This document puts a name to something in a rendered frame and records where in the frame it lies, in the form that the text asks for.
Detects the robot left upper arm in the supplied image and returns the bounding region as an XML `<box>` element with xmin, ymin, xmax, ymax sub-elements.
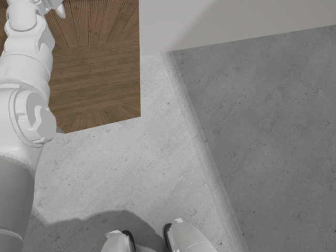
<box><xmin>0</xmin><ymin>88</ymin><xmax>56</xmax><ymax>252</ymax></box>

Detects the cabinet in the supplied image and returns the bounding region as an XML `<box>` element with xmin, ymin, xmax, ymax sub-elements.
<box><xmin>0</xmin><ymin>0</ymin><xmax>141</xmax><ymax>134</ymax></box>

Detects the robot right thigh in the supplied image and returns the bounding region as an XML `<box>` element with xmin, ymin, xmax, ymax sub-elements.
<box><xmin>167</xmin><ymin>222</ymin><xmax>218</xmax><ymax>252</ymax></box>

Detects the robot thigh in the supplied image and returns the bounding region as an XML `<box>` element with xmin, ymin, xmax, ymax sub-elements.
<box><xmin>167</xmin><ymin>222</ymin><xmax>218</xmax><ymax>252</ymax></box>
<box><xmin>101</xmin><ymin>234</ymin><xmax>132</xmax><ymax>252</ymax></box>

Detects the robot left hand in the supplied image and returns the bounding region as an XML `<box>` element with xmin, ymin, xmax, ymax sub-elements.
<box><xmin>6</xmin><ymin>0</ymin><xmax>66</xmax><ymax>19</ymax></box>

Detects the robot left thigh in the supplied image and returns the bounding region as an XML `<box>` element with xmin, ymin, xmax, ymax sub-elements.
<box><xmin>101</xmin><ymin>234</ymin><xmax>132</xmax><ymax>252</ymax></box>

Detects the left robot forearm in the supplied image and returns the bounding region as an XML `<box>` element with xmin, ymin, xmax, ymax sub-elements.
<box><xmin>0</xmin><ymin>2</ymin><xmax>55</xmax><ymax>104</ymax></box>

